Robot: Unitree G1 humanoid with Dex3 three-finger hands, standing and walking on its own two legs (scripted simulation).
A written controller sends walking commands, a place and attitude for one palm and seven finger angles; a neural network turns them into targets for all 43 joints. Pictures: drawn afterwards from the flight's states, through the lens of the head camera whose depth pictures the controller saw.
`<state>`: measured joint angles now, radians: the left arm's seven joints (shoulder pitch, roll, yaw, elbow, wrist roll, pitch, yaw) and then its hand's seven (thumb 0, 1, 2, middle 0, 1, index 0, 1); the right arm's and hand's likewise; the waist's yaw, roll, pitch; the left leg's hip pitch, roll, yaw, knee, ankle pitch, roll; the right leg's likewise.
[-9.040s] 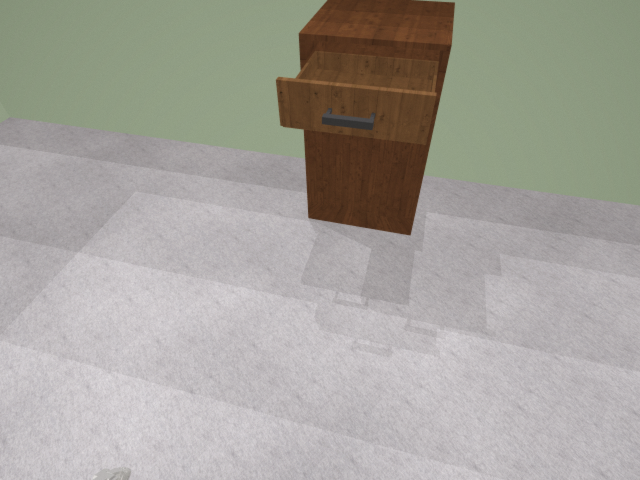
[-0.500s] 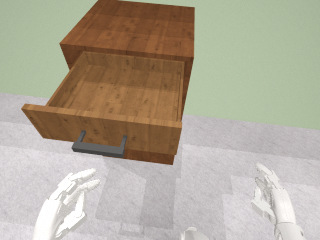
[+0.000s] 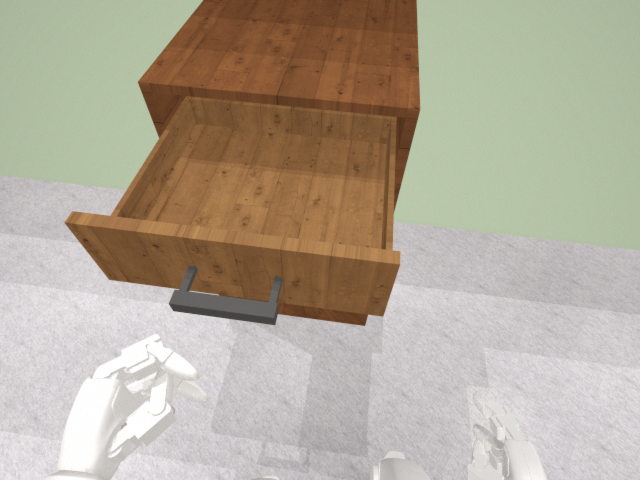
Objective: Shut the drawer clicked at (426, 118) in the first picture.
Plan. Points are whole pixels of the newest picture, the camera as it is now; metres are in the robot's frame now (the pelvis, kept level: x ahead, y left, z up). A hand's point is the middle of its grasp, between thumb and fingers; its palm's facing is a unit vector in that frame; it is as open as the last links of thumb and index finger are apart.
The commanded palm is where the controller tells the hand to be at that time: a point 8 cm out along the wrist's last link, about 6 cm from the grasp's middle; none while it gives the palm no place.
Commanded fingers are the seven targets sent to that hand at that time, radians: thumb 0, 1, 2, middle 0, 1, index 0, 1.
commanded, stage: raise the hand and make a fist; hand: left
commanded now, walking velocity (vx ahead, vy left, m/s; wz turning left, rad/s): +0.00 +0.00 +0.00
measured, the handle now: (229, 293) +0.35 +0.14 +0.01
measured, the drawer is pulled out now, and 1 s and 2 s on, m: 0.30 0.30 0.30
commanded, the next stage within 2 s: bring the fist close to the handle in 1.00 s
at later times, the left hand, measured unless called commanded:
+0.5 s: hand (195, 414) +0.18 +0.12 +0.10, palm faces -0.09 -0.99 -0.05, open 3.2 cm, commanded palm +0.13 +0.18 +0.11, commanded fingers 0.00 0.90 0.90 -1.40 -1.60 -1.40 -1.60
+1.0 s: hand (181, 409) +0.18 +0.14 +0.11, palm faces -0.03 -1.00 -0.10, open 3.2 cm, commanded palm +0.14 +0.19 +0.11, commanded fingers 0.00 0.90 0.90 -1.40 -1.60 -1.40 -1.60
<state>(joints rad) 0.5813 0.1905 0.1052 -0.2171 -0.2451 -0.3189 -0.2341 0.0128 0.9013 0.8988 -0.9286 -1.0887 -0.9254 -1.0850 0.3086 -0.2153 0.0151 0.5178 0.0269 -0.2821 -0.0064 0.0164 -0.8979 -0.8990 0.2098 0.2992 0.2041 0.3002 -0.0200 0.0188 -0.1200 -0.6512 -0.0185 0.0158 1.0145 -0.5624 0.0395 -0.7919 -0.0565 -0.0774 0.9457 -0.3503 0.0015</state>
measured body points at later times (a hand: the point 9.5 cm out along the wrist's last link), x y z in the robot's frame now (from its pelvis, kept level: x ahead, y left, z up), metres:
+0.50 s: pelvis +0.02 +0.00 +0.01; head +0.05 +0.00 +0.45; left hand +0.18 +0.18 +0.11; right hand +0.23 -0.20 -0.04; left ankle -0.03 +0.09 -0.68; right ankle +0.07 -0.13 -0.68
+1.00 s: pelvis +0.02 -0.02 +0.01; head +0.04 -0.03 +0.46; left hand +0.17 +0.19 +0.12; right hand +0.21 -0.25 -0.04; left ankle -0.03 +0.09 -0.68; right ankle +0.07 -0.13 -0.68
